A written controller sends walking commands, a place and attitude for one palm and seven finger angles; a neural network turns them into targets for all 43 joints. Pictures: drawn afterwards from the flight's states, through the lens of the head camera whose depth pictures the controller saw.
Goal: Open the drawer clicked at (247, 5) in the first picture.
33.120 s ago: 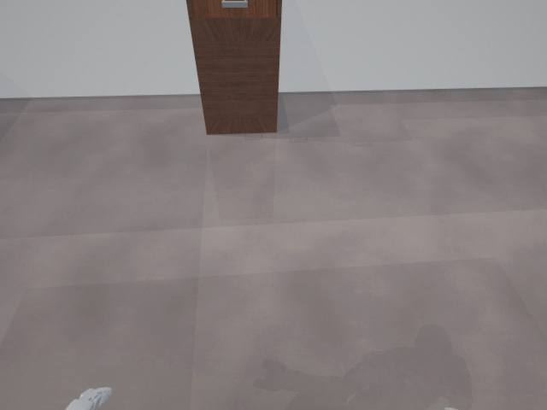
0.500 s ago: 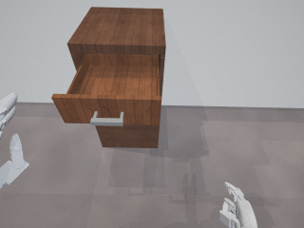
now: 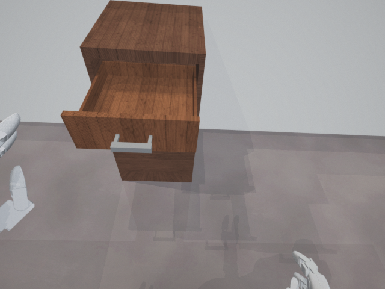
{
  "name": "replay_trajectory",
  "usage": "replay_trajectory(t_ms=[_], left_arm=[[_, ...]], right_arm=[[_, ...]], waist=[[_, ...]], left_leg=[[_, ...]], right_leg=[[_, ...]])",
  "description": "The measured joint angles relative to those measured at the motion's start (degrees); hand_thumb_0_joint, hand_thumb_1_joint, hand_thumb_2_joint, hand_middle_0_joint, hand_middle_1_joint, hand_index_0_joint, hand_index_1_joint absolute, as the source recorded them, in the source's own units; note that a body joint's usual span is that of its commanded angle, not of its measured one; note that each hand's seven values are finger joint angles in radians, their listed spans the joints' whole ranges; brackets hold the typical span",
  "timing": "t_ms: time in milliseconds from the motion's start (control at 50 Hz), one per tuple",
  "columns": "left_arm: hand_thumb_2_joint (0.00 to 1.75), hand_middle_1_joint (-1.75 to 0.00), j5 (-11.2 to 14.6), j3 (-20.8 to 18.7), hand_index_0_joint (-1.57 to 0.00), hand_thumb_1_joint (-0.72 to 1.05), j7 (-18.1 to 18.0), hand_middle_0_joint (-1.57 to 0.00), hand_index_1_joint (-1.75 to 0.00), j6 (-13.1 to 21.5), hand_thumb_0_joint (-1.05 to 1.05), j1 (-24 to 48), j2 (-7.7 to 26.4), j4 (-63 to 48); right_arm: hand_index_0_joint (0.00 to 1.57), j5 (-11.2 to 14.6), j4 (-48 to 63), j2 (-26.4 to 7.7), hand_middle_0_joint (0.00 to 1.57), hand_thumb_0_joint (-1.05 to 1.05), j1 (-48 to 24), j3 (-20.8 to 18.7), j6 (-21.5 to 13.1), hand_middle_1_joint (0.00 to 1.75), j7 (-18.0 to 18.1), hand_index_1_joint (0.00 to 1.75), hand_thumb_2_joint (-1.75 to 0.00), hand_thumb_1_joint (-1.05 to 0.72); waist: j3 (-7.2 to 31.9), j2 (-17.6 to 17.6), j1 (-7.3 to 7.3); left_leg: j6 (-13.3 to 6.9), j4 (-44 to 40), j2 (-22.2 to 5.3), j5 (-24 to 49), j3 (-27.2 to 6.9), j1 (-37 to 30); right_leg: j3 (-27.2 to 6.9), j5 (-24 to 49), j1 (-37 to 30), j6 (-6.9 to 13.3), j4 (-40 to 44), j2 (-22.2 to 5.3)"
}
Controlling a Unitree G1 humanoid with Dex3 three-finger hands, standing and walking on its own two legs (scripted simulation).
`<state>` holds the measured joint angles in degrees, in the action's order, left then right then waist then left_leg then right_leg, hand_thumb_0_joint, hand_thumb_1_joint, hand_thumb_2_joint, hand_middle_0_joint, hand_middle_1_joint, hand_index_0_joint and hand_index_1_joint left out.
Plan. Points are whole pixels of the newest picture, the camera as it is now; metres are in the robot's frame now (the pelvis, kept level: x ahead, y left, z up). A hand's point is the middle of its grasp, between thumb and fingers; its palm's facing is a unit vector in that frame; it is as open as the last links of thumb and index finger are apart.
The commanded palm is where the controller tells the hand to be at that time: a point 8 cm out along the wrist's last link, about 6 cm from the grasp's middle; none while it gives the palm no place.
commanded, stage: let the arm hang, fingers relaxed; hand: left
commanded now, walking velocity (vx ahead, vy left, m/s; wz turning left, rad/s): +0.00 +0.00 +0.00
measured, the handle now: (132, 142) +0.51 +0.18 -0.04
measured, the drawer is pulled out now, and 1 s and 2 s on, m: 0.29 0.29 0.29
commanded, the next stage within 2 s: look to check the result in 1.10 s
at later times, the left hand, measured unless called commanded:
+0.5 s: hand out of the picture +0.03 +0.17 -0.17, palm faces +0.05 -0.98 -0.21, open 7.1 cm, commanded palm none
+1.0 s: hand out of the picture +0.02 +0.16 -0.17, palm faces +0.04 -0.98 -0.17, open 7.3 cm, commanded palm none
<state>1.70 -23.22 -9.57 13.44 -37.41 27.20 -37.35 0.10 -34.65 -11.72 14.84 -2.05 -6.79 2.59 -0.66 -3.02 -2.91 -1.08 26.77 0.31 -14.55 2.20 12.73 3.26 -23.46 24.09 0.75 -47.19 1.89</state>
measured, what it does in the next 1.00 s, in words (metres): steps on the spot: right foot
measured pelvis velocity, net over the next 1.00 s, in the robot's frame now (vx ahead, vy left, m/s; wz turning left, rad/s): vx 0.02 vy -0.01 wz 0.00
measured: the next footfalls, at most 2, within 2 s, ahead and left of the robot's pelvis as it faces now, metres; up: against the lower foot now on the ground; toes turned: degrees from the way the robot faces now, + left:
right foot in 0.12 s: +0.07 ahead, -0.12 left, +0.00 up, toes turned -1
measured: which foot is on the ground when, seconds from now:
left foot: down 0.00-1.00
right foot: up 0.00-0.10, down 0.12-1.00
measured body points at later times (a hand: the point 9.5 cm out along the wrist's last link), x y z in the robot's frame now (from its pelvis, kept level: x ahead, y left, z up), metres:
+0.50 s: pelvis +0.01 -0.02 +0.00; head +0.04 -0.01 +0.45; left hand +0.02 +0.22 -0.15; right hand +0.01 -0.27 -0.15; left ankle +0.00 +0.11 -0.74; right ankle +0.03 -0.12 -0.74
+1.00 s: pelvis +0.02 -0.01 +0.00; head +0.03 -0.01 +0.45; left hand +0.01 +0.21 -0.16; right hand -0.01 -0.21 -0.16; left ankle +0.00 +0.11 -0.74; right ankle +0.03 -0.12 -0.74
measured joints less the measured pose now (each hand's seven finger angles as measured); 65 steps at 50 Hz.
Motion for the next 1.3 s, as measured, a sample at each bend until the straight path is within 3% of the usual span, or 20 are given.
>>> replay_trajectory(t_ms=[40, 80, 120, 160, 220, 280, 320, 400, 540, 720, 920, 1300], left_arm=[[0.90, -0.30, -2.5, 3.1, -0.21, 0.89, 2.3, -0.21, -0.30, -1.8, 0.00, 5.4, -1.4, 9.1], [0.90, -0.30, -3.6, 7.9, -0.20, 0.89, 4.9, -0.20, -0.30, -7.2, 0.00, 12.8, -5.6, 23.3], [0.90, -0.30, -4.0, 11.5, -0.20, 0.90, 6.5, -0.20, -0.30, -11.7, 0.00, 18.1, -9.3, 38.4], [0.90, -0.30, -4.2, 15.6, -0.19, 0.91, 7.7, -0.19, -0.30, -14.9, 0.00, 21.2, -12.7, 52.7], [0.90, -0.30, -3.8, 21.5, -0.19, 0.91, 9.5, -0.19, -0.30, -17.5, 0.00, 21.5, -16.5, 67.6], [0.90, -0.30, -2.5, 23.3, -0.20, 0.92, 9.6, -0.20, -0.30, -17.5, 0.00, 20.3, -19.7, 77.0], [0.90, -0.30, -1.5, 20.9, -0.20, 0.99, 8.2, -0.21, -0.30, -15.8, -0.05, 21.1, -19.5, 79.3], [0.90, -0.30, -2.4, 20.8, -0.21, 1.00, 8.6, -0.21, -0.30, -15.0, -0.07, 21.7, -17.0, 84.9], [0.90, -0.30, -2.3, 21.4, -0.20, 0.95, 8.5, -0.20, -0.30, -14.9, -0.03, 20.0, -15.7, 94.3], [0.90, -0.30, -2.1, 22.4, -0.20, 0.91, 8.3, -0.20, -0.30, -14.3, 0.00, 21.1, -17.2, 98.9], [0.90, -0.30, -2.2, 22.4, -0.20, 0.92, 7.8, -0.20, -0.30, -13.7, 0.00, 21.7, -19.4, 100.8], [0.90, -0.30, -2.2, 22.4, -0.20, 0.91, 7.9, -0.20, -0.30, -13.5, 0.00, 20.7, -20.2, 102.5]], right_arm=[[0.20, -0.9, -1.8, -0.4, 0.20, 0.01, -0.3, -0.8, -0.4, 0.30, -1.4, 0.29, -0.90, -0.90], [0.20, -1.6, -4.1, -1.1, 0.20, 0.01, -1.4, -0.7, 1.3, 0.30, -2.2, 0.29, -0.90, -0.90], [0.20, -1.6, -6.2, -0.7, 0.20, 0.01, -2.5, 0.2, 3.1, 0.30, -2.8, 0.29, -0.90, -0.90], [0.20, -1.1, -8.4, -0.1, 0.20, 0.01, -3.3, 1.0, 4.7, 0.30, -3.3, 0.29, -0.90, -0.90], [0.20, -1.0, -10.9, 1.3, 0.20, 0.01, -2.6, 1.7, 6.9, 0.30, -3.4, 0.29, -0.90, -0.90], [0.20, -1.2, -14.0, 2.9, 0.20, 0.01, -1.6, 2.2, 8.1, 0.30, -3.1, 0.29, -0.90, -0.91], [0.20, -1.0, -15.8, 3.3, 0.20, 0.00, -0.3, 1.6, 7.9, 0.30, -2.3, 0.30, -0.90, -0.92], [0.20, -1.3, -19.1, 2.2, 0.20, 0.00, 1.9, 1.0, 8.0, 0.30, -1.5, 0.29, -0.90, -0.93], [0.20, -0.7, -23.1, 1.2, 0.20, 0.00, 3.9, 0.7, 8.0, 0.30, -0.6, 0.29, -0.90, -0.92], [0.20, -0.7, -26.5, 4.2, 0.20, 0.00, 3.4, 2.1, 7.6, 0.30, -0.9, 0.29, -0.90, -0.91], [0.20, -0.6, -29.0, 6.5, 0.20, 0.01, 3.9, 2.3, 6.8, 0.30, -0.6, 0.29, -0.90, -0.91], [0.20, -0.5, -29.7, 6.3, 0.20, 0.00, 4.2, 2.0, 6.4, 0.30, 0.0, 0.29, -0.90, -0.91]], waist=[[1.3, 2.5, 0.54], [2.2, 4.6, 1.34], [2.1, 4.5, 1.94], [1.2, 5.4, 1.63], [0.1, 4.7, 0.72], [-2.4, 1.8, 1.38], [-3.6, 0.2, 2.48], [-4.7, 0.5, 3.42], [-4.3, 2.9, 2.63], [-3.5, 4.3, 2.89], [-2.9, 3.5, 2.69], [-3.4, 2.7, 2.75]], left_leg=[[0.1, 1.7, -0.1, -0.9, -0.5, 1.4], [0.0, 3.7, 0.6, -1.9, -0.5, 2.4], [0.2, 6.0, 1.6, -3.3, 0.4, 2.7], [0.7, 8.7, 0.9, -4.9, 0.0, 2.7], [0.6, 10.2, 0.0, -6.5, -1.2, 2.5], [1.7, 9.1, -1.0, -5.2, -1.5, 1.6], [2.3, 7.2, -1.4, -4.1, -2.0, 1.4], [2.5, 4.2, -2.5, -2.4, -2.4, 0.8], [2.4, 1.0, -2.7, -1.6, -1.6, -2.4], [1.9, -1.9, -2.3, -0.4, -0.7, -4.5], [1.5, -2.6, -1.9, -0.5, -0.2, -5.2], [0.6, -2.9, -1.2, -1.0, 0.3, -5.8]], right_leg=[[-0.2, -0.5, -0.4, -0.4, 2.2, -1.3], [-1.5, -0.7, -1.6, -0.6, 6.0, -2.9], [-2.8, 8.5, -3.7, -0.4, 11.1, -4.5], [-2.2, 8.6, -4.0, -0.2, 9.2, -4.0], [-0.7, 4.7, -5.2, 0.7, 8.3, -3.3], [-0.5, 5.4, -6.2, 1.2, 9.7, -2.3], [0.1, 6.7, -6.8, 1.4, 12.0, -1.9], [0.6, 9.6, -8.3, 1.8, 17.2, -0.7], [-0.2, 10.9, -11.5, 1.6, 21.0, -0.3], [-1.1, 12.1, -13.2, 1.1, 23.4, -0.6], [-1.5, 12.0, -13.6, 0.6, 23.7, -1.0], [-2.1, 11.7, -14.2, -0.4, 24.1, -1.7]])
